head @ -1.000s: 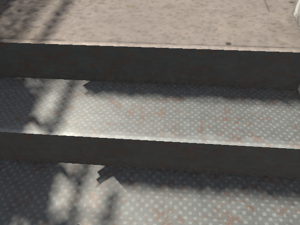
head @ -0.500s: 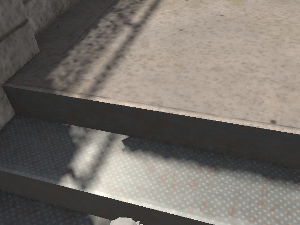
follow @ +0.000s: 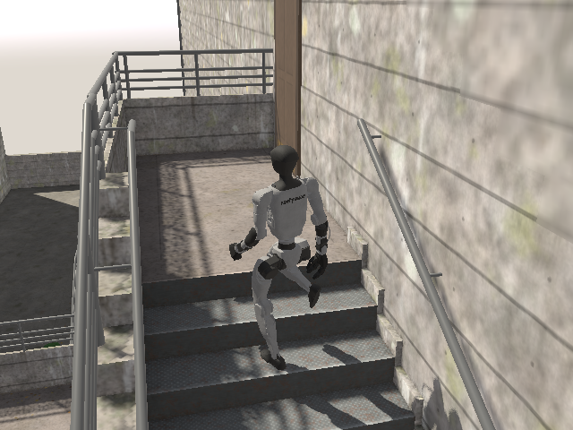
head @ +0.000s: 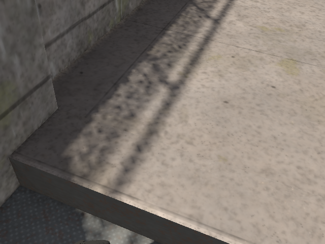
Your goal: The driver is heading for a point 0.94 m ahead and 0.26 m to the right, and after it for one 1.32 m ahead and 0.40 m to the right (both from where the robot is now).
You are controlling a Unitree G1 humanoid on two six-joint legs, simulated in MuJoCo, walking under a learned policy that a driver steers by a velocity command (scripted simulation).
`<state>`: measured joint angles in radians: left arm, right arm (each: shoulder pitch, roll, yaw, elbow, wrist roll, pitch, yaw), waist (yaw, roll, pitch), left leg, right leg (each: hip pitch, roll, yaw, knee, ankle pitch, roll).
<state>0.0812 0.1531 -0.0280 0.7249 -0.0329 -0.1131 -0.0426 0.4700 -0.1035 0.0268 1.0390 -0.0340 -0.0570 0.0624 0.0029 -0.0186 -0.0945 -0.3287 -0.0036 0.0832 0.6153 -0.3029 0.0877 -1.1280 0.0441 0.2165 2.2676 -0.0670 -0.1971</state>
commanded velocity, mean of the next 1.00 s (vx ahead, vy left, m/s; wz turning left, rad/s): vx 0.25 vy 0.00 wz -0.35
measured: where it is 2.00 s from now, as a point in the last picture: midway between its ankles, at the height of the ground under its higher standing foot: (209, 152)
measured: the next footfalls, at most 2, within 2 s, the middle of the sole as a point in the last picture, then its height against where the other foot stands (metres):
right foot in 0.28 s outside the picture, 0.17 m higher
left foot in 1.10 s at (124, 170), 0.17 m higher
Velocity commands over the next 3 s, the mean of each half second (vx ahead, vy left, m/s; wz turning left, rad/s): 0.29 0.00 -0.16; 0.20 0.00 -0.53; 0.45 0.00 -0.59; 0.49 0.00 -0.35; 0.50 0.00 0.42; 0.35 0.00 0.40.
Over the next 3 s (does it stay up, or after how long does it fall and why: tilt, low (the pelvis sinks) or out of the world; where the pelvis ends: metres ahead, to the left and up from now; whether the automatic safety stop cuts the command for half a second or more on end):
stays up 1.18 -0.59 0.35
